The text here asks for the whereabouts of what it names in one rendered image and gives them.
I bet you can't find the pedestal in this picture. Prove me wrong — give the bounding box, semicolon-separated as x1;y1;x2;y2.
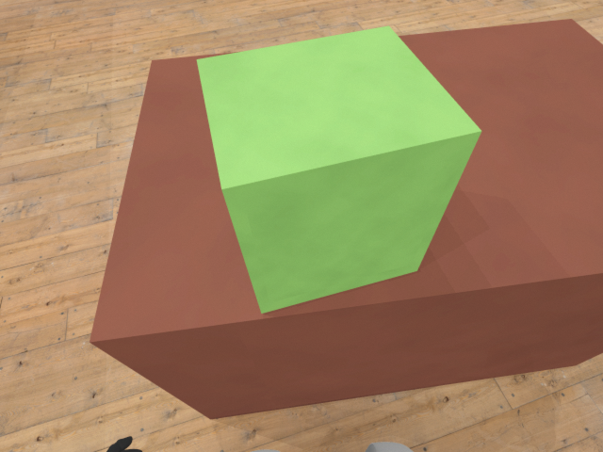
90;19;603;420

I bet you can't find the carton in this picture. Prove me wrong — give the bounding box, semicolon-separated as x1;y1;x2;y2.
197;26;481;314

